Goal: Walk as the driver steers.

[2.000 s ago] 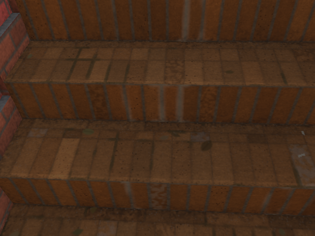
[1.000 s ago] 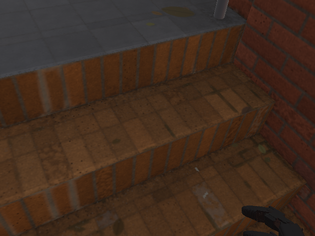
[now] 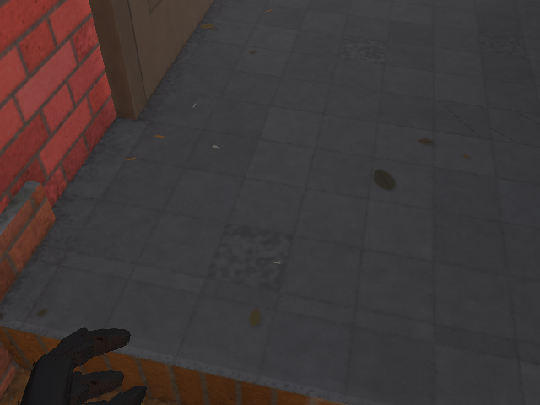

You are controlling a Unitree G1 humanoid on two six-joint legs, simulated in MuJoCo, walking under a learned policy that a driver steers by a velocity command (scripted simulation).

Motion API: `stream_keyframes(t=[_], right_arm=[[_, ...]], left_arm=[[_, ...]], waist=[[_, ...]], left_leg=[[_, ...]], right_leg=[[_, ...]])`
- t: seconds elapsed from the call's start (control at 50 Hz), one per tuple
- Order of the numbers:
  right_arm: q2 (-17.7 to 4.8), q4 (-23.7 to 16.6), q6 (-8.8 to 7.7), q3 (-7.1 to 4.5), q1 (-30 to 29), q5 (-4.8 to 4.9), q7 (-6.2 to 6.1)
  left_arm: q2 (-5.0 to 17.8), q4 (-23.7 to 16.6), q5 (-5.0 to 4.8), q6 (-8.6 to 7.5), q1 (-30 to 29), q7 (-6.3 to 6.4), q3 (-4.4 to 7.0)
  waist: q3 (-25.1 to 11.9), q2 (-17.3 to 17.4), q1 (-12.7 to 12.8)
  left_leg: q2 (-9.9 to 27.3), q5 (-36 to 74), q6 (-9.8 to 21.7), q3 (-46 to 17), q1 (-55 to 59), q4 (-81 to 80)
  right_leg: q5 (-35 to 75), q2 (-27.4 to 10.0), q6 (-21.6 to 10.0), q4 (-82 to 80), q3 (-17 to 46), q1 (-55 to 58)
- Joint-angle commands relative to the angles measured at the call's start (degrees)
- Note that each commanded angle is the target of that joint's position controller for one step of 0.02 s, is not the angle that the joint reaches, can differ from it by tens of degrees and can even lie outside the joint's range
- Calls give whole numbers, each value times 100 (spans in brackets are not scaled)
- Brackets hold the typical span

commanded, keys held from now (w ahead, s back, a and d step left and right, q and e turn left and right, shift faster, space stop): q+shift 0.02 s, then shift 0.14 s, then e+shift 0.72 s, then shift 0.12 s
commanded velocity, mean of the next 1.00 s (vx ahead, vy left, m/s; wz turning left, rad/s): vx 0.00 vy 0.00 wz -0.33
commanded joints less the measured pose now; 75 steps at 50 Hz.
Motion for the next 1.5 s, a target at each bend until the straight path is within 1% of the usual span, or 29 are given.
stream_keyframes(t=[0.02,0.14,0.24,0.26,0.28,0.3,0.36,0.38,0.44,0.48,0.52,0.54,0.58,0.66,0.78,0.84,0.92,0.96,0.98,1.0,1.08,1.16,1.22,1.24,1.28,1.34,1.38,1.46,1.5], right_arm=[[-732,-133,14,-155,223,133,-105],[-464,-226,33,131,587,-73,-271],[-769,-275,-84,185,1086,-212,-390],[-755,8,105,-96,1081,181,-612],[-681,-16,168,-28,993,171,-686],[-914,-241,47,185,1020,-104,-472],[-1114,-364,56,45,1020,-321,-356],[-1240,-469,62,-59,549,-6,-327],[-1963,-928,21,-390,-623,-157,-19],[-1581,-1316,-43,-370,-999,-81,-44],[-701,-2050,114,-294,-1027,-1,-79],[-172,-1944,168,-208,-1044,338,-60],[-379,-1756,88,-23,-1372,238,-253],[-287,-1399,296,231,-875,25,-388],[-373,-2046,380,234,-2288,-56,-412],[-85,-1971,336,249,-1480,-84,-260],[15,-1961,298,201,-828,73,-303],[-197,-1878,197,64,-920,31,-350],[-737,-2063,141,-31,-1278,91,-338],[-860,-2087,125,-93,-1102,-32,-293],[550,-1978,392,526,-1308,-210,57],[621,-1844,268,643,-1090,110,37],[233,-1496,197,549,-860,370,70],[18,-1551,92,483,-1453,377,131],[-556,-1221,92,192,-872,255,174],[-253,-1228,-63,164,-873,265,309],[-87,-1119,-143,141,-11,126,119],[-553,-1263,-35,-85,-743,96,-66],[-288,-1359,-4,-17,-1156,82,-74]], left_arm=[[304,-634,-53,-73,-657,56,-30],[286,-1326,-73,195,-409,259,-253],[46,-1431,58,322,-228,30,-562],[-771,-1718,57,506,-855,199,-619],[-759,-1799,-39,630,-686,240,-661],[-209,-1669,70,558,-283,-9,-684],[-177,-1271,-7,479,-287,-96,-788],[-408,-1430,112,484,-831,-320,-893],[-206,-898,-119,478,409,-780,-819],[420,-530,-212,128,1067,-741,-542],[2134,-385,132,-27,2997,-362,13],[1920,-316,-34,-29,3199,-385,16],[1060,-300,-366,-55,1624,-396,-141],[278,-174,-225,-91,591,-145,-289],[503,-135,-93,-204,1791,-113,-181],[536,-692,-61,-259,724,-141,-176],[592,-657,-194,-208,809,-104,-1],[371,-289,-225,-68,1664,-161,5],[-120,-419,-101,-36,2206,-169,-115],[393,-372,105,-9,2099,-161,1],[591,-228,-238,85,904,270,-63],[364,-85,-177,43,630,139,-136],[-13,-31,-104,12,642,-164,-305],[-193,235,-2,109,1267,-419,-386],[-67,10,-33,124,804,-600,-366],[497,-328,-124,-39,728,-72,-186],[598,-765,-193,-142,110,191,-175],[385,-983,-53,-70,705,219,-90],[737,-750,-34,-15,1709,244,74]], waist=[[-302,261,-115],[-753,232,-163],[-613,453,-333],[639,-615,-185],[754,-258,-152],[-645,1357,59],[-286,676,-153],[26,243,44],[-293,1282,584],[-861,494,658],[-2260,-3009,1081],[-1218,-2538,1198],[-94,-1582,438],[-374,-567,2],[-460,-521,642],[-355,-541,75],[-190,-904,-27],[-521,-350,313],[-1043,1098,883],[-1077,1276,506],[-503,191,208],[-665,303,209],[-318,229,348],[-241,203,793],[43,359,551],[-434,753,607],[-961,353,-1],[-502,121,412],[-539,-609,775]], left_leg=[[1450,4854,1637,-2256,1720,-764],[1639,4557,1525,-2050,1518,-1030],[1762,3524,1343,-1881,1552,-1274],[1456,2399,1114,-1730,1909,-1868],[1384,2124,1030,-1554,1408,-2293],[1703,1852,1250,-1911,871,-1786],[2316,1393,1262,-1868,2240,-2251],[2148,755,1100,-1327,2005,-2698],[2048,1755,839,-346,-77,-3377],[1478,4447,553,530,787,-1465],[-665,-262,-402,-843,-2072,3199],[-1126,409,-293,-2201,-2507,5513],[-466,664,-271,-1414,-3458,6148],[-111,736,-483,-919,-2816,6301],[2,-912,-935,-85,-3200,4361],[-15,-11,-862,597,-571,3055],[56,823,-685,3,-42,-248],[581,2411,-88,-258,1111,-1288],[1816,4799,1436,-1853,2535,-919],[2597,4458,2242,-3427,2998,-1342],[1594,3197,1368,-1284,1504,-1257],[1160,2799,1038,-495,1485,-1179],[1043,1290,678,-493,1051,-1541],[734,1077,281,-101,-90,-1598],[801,1207,598,-451,-437,-1463],[1649,3544,1279,-1502,1220,-841],[1360,3925,1150,-1594,1276,-439],[801,2405,1022,-1285,-26,-497],[143,764,374,-672,-1481,490]], right_leg=[[36,632,-209,3664,940,-2867],[-462,716,-165,4566,1058,-3671],[-625,619,-342,5339,870,-4768],[-284,153,-485,3980,486,-4828],[63,95,-468,3392,308,-4317],[-396,216,-455,3759,896,-4339],[-302,143,-454,3676,1128,-5602],[-1618,13,-479,1248,509,-4896],[-186,603,-585,1111,170,-1038],[585,1327,-1069,-1106,693,-275],[2456,-763,-2754,-5254,7488,2170],[1693,-696,-2149,-5600,7429,1348],[105,71,-1886,-4464,5196,272],[482,497,-1902,-4690,4490,-721],[2690,354,-1827,-5124,3957,854],[3167,811,-1441,-5348,2928,-523],[3618,206,-1704,-4806,3902,1176],[2435,608,-1316,-3907,3649,1175],[477,1541,-503,-2410,2461,-570],[-718,1611,158,-913,2224,-2045],[1660,1585,183,2066,2027,-3033],[1472,1085,281,971,1828,-2583],[687,578,442,-1201,1094,-1908],[1129,154,472,-1877,511,-303],[1590,425,378,-3187,-12,643],[2868,276,-204,-4425,521,442],[4419,45,-949,-3694,665,978],[3178,243,-1235,-3880,683,1457],[4410,-637,-2098,-4951,1746,2932]])
Keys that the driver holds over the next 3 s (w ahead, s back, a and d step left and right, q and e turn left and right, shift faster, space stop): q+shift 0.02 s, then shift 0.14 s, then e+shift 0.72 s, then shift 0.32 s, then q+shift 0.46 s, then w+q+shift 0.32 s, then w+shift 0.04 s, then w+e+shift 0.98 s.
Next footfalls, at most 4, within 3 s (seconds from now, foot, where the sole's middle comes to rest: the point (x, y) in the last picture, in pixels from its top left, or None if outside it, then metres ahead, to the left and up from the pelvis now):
0.48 right None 0.18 -0.24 -0.58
0.96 left None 0.27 -0.03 -0.58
1.34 right None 0.21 -0.27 -0.58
1.96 left None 0.27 0.00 -0.58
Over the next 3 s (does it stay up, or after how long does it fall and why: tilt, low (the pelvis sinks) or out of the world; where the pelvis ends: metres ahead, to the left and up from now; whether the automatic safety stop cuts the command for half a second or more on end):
stays up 1.16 -0.13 0.37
